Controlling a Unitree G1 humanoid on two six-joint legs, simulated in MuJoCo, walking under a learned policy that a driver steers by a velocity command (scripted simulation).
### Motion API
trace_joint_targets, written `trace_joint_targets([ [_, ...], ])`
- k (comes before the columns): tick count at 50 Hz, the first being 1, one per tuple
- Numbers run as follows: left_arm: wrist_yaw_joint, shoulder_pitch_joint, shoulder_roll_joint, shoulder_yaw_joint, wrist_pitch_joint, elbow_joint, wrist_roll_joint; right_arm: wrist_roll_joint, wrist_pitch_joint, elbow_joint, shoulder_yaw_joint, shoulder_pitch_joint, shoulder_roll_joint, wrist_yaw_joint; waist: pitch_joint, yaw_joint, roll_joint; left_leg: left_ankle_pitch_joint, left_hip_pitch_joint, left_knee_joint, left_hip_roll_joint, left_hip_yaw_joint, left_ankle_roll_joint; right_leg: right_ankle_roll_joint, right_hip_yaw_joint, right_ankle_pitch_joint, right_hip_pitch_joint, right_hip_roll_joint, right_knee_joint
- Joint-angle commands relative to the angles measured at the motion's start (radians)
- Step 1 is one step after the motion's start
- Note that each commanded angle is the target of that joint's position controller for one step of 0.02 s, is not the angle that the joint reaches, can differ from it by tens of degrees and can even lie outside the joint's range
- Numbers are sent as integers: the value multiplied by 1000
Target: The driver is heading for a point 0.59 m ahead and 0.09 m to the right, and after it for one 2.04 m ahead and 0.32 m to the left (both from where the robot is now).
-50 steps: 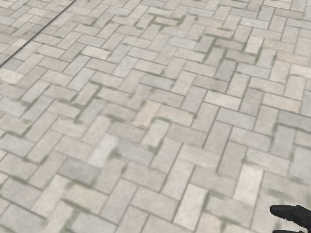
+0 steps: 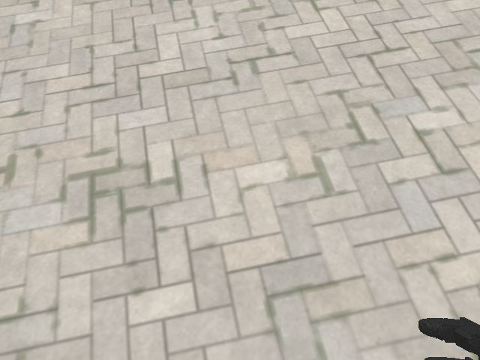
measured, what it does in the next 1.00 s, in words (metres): walks ahead, turning right: left foot, then right foot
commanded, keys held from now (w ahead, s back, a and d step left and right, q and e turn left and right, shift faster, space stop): w+e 0.10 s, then e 0.48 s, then no key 0.42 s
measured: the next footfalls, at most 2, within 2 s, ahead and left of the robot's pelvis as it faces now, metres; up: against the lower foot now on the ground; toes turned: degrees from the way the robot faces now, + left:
left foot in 0.08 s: +0.22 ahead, +0.14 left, +0.00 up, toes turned -6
right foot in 0.54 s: +0.31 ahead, -0.15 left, +0.00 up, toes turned -22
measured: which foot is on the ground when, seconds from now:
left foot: up 0.00-0.06, down 0.08-0.54, up 0.56-0.88, down 0.90-1.00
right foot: down 0.00-0.08, up 0.10-0.52, down 0.54-1.00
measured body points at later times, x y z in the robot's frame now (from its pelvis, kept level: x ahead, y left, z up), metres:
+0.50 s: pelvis +0.21 +0.01 +0.00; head +0.25 -0.02 +0.44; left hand +0.48 +0.19 -0.08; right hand +0.21 -0.30 -0.12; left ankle +0.19 +0.14 -0.74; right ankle +0.27 -0.13 -0.72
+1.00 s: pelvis +0.27 +0.00 -0.01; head +0.29 +0.00 +0.44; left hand +0.53 +0.15 -0.11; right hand +0.27 -0.29 -0.12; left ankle +0.33 +0.11 -0.74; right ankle +0.27 -0.13 -0.74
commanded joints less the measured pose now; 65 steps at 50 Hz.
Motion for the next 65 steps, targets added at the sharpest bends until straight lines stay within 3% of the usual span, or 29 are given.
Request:
trace_joint_targets([
  [1,9,4,156,45,-1,-43,-1,8,-28,-82,-41,-48,-124,5,-22,-38,-170,-80,132,-43,-30,13,32,-124,238,257,-29,-250,-16],
  [3,8,-21,119,32,4,-53,3,-2,-37,-49,-64,103,-156,-3,-91,-118,-178,-91,359,-93,-22,32,82,-79,219,340,-56,-190,126],
  [4,4,-25,63,10,0,-74,16,-20,-41,-39,-79,252,-208,-12,-228,-182,-92,-116,618,-66,134,-110,147,-38,145,243,-172,-131,389],
  [5,4,119,5,-8,-8,-97,-11,-31,-27,-3,-99,356,-284,-10,-371,-128,253,-332,961,-155,365,-575,313,37,11,-213,-532,8,731],
  [6,8,116,106,6,-10,-79,-16,-5,-21,-19,-81,335,-201,-6,-320,-140,212,-444,942,-211,402,-706,316,59,32,-261,-664,-57,883],
  [7,9,8,168,26,-2,-86,-9,-6,-12,-37,-63,279,-138,-14,-191,-161,104,-306,817,-208,366,-533,279,77,21,-185,-688,-88,931],
  [8,13,-54,173,30,6,-100,3,-18,-3,-48,-52,223,-116,-18,-124,-144,24,-64,688,-194,329,-373,258,92,-14,-130,-645,-118,924],
  [10,11,-71,152,40,21,-115,11,-24,5,-37,-42,171,-86,-21,-70,-89,40,280,519,-191,259,-162,238,104,-38,-109,-559,-165,849],
  [15,6,-105,61,15,57,-142,6,-11,17,4,-66,141,-154,-36,-82,-73,73,411,469,-266,259,21,274,125,-113,18,-519,-186,612],
  [22,-43,-238,81,25,60,-180,10,21,57,32,-75,125,-187,-45,-78,-109,66,254,506,-225,244,185,212,75,-186,211,-370,-162,281],
  [25,-52,-203,109,46,64,-187,13,44,67,33,-82,113,-203,-44,-84,-72,59,295,537,-80,245,208,172,24,-226,190,-278,-119,127],
  [26,-44,-127,139,63,61,-165,17,44,68,39,-77,129,-182,-43,-119,-39,21,295,499,62,199,244,136,-9,-234,276,-146,-81,42],
  [27,-22,-44,237,94,60,-161,19,14,65,34,-67,179,-153,-38,-182,-16,-139,61,324,302,125,279,58,-79,-45,685,77,-204,16],
  [28,-5,-67,335,100,59,-189,35,-40,62,-16,-33,222,-78,-30,-257,-85,-372,-720,-24,646,-32,243,-23,-308,357,956,292,-472,49],
  [29,-16,-56,257,79,47,-199,38,-18,60,-4,-43,167,-130,-23,-370,-12,-238,-729,-54,754,-34,35,-17,-350,407,813,267,-486,2],
  [30,-20,-109,215,62,35,-197,33,13,67,-12,-48,125,-154,-22,-290,-26,-173,-660,-80,762,0,23,-3,-297,295,744,197,-447,-7],
  [31,-18,-153,176,52,32,-188,17,10,75,-1,-47,126,-144,-30,-228,-52,-120,-592,-77,700,28,26,2,-230,212,639,118,-389,-12],
  [32,-13,-193,153,42,37,-190,10,-1,84,5,-49,117,-148,-41,-189,-66,-111,-544,-49,635,43,27,-4,-193,172,563,39,-356,-27],
  [35,-2,-253,155,36,44,-189,37,-1,105,20,-44,164,-125,-45,-175,-112,-165,-468,113,524,15,64,-25,-181,92,557,-131,-299,-58],
  [38,4,-252,151,34,44,-169,36,-3,111,19,-28,155,-87,-48,-180,-94,-174,-430,187,363,13,67,-27,-174,72,477,-157,-285,-56],
  [42,0,-244,131,19,51,-139,40,1,113,9,-27,131,-91,-39,-153,-70,-193,-385,266,205,6,73,-8,-158,117,258,-185,-291,-54],
  [45,-7,-225,69,-8,50,-104,36,-22,103,25,-19,178,-66,-24,-120,-108,-153,-190,446,-85,1,87,40,-62,92,75,-265,-223,-10],
  [47,-8,-132,31,-13,42,-91,46,-43,98,15,-28,122,-156,-26,-81,-2,127,-183,344,-178,210,-126,166,50,-73,-47,-254,-75,113],
  [49,0,-220,78,-2,45,-84,52,-41,84,-2,-6,60,-73,-23,-30,-37,122,-456,209,-229,141,-97,134,72,-69,84,-112,-101,92],
  [52,5,-223,70,0,61,-64,49,-28,62,18,-3,113,-87,-26,-6,-58,82,-453,220,-205,87,-28,79,50,-39,138,-95,-118,73],
  [56,4,-212,50,-2,47,-27,43,-18,62,29,1,167,-79,-38,-25,-84,-6,-341,299,-149,64,6,82,48,-32,199,-119,-122,59],
  [58,6,-191,36,-3,46,-1,38,-14,68,40,-1,197,-83,-41,-42,-95,-6,-514,318,-167,55,3,101,50,-74,33,-136,-86,88],
  [62,-3,-231,36,3,6,-15,11,12,75,53,-31,258,-167,-55,94,-120,100,-831,367,-335,274,-308,258,39,-180,-72,-386,-86,290],
  [65,-21,-220,28,3,-30,-5,0,20,63,54,-34,244,-158,-50,106,-101,99,-664,395,-326,282,-277,262,4,-175,-91,-371,-131,234],
])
